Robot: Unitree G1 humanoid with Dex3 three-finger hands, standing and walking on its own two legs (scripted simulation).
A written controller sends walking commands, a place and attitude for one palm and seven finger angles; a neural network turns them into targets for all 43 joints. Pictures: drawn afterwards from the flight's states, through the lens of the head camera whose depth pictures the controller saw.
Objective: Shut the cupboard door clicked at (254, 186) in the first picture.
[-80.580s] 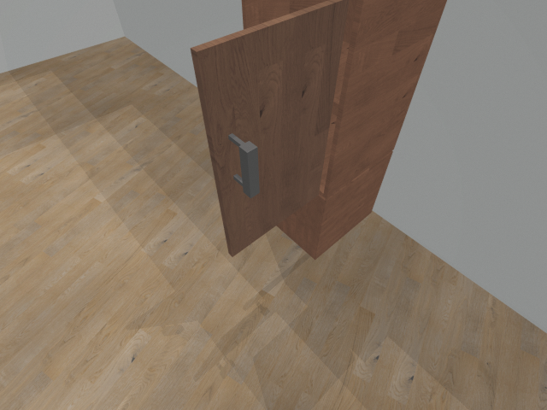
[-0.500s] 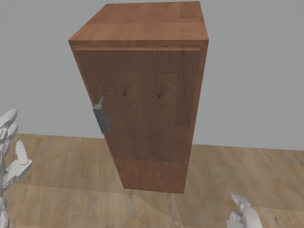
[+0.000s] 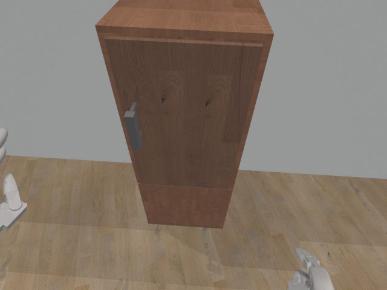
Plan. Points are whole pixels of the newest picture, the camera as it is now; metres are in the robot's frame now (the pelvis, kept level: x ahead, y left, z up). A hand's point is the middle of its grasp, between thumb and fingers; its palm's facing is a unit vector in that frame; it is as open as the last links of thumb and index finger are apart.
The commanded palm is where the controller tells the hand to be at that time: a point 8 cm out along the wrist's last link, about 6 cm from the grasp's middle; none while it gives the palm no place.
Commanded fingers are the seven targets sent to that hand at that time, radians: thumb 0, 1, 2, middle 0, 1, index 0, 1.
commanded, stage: step back with the hand held close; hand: left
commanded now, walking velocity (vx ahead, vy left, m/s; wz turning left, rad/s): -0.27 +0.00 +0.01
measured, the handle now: (135, 126) +0.55 +0.21 +0.01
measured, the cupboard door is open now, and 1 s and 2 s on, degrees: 0 0 0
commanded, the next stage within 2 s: stop stepping back and stand still in 0.64 s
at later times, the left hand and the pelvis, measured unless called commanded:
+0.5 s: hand out of the picture +0.13 +0.29 +0.18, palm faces +0.49 -0.76 -0.43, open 7.4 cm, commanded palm +0.06 +0.32 +0.18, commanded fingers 0.00 0.90 0.90 -0.20 -0.30 -0.20 -0.30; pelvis -0.06 +0.01 +0.00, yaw +2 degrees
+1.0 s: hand out of the picture +0.06 +0.30 +0.18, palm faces +0.51 -0.80 -0.31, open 7.4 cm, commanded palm +0.00 +0.31 +0.18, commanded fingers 0.00 0.90 0.90 -0.20 -0.30 -0.20 -0.30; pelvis -0.15 +0.01 -0.01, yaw -1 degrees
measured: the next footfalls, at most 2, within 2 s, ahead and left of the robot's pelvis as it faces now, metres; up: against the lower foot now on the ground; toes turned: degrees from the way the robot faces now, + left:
right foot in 0.62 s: -0.16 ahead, -0.09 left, +0.00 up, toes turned -2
left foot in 0.90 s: +0.01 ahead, +0.09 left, +0.00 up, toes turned -4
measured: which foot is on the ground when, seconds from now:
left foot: down 0.00-0.80, up 0.82-0.88, down 0.90-1.00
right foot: down 0.00-0.36, up 0.38-0.60, down 0.62-1.00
